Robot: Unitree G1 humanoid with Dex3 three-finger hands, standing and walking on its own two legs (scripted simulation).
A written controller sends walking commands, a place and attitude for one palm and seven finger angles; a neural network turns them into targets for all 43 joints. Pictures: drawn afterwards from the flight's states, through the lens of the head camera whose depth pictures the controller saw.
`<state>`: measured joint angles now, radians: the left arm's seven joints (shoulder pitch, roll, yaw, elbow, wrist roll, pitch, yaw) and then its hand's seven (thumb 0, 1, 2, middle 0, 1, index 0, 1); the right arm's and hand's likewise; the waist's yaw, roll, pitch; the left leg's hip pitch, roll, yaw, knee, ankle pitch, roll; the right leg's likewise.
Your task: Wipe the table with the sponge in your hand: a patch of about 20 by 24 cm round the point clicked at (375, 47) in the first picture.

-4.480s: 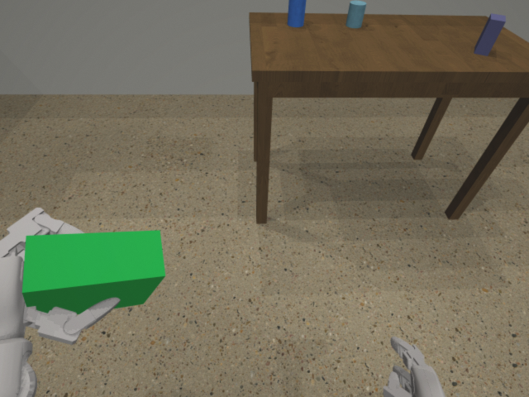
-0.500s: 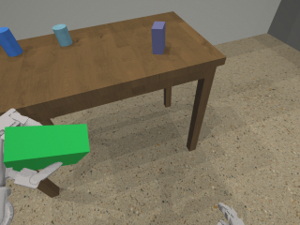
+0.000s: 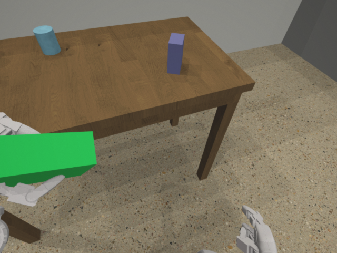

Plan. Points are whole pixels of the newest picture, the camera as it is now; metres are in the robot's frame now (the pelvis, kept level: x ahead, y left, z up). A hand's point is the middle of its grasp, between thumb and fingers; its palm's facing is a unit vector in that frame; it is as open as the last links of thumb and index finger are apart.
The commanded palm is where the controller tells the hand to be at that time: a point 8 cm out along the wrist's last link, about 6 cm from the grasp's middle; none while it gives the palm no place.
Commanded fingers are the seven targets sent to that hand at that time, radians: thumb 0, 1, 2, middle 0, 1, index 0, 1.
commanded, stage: take the last steps up to it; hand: left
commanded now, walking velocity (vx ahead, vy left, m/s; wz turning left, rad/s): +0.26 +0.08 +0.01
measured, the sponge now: (60, 158) +0.24 +0.21 +0.16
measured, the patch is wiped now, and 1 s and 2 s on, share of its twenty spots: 0.00 0.00 0.00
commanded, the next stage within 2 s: come to a stop and stand still in 0.52 s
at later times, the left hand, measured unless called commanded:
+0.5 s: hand (50, 121) +0.31 +0.25 +0.18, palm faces +0.40 -0.81 -0.43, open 9.9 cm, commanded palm +0.26 +0.30 +0.18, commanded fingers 0.00 0.10 1.30 -1.20 -1.60 -1.20 -1.60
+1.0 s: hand (72, 111) +0.35 +0.22 +0.17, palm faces +0.39 -0.79 -0.47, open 9.9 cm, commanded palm +0.28 +0.27 +0.18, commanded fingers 0.00 0.10 1.30 -1.20 -1.60 -1.20 -1.60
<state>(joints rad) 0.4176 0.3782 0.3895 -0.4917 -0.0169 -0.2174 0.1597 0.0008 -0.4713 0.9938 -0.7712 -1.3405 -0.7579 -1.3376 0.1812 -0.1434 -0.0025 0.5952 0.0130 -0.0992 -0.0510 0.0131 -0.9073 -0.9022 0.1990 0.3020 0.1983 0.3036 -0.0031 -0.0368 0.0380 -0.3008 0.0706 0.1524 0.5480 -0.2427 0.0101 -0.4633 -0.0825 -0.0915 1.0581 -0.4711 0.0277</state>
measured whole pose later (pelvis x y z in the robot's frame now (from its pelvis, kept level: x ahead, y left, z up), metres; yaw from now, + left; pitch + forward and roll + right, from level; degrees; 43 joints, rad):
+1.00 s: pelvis +0.13 -0.01 +0.01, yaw +1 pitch +0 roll +3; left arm 0.49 0.34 0.35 -0.48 -0.02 -0.17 0.16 0.00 -0.47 1.00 -0.77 -1.34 -0.76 -1.34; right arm 0.15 -0.21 0.02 0.61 0.00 -0.04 -0.06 0.01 -0.90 -0.90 0.20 0.30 0.20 0.30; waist -0.01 0.00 0.07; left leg -0.38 0.00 0.05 0.91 -0.47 -0.05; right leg -0.31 -0.05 -0.12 0.53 -0.22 -0.06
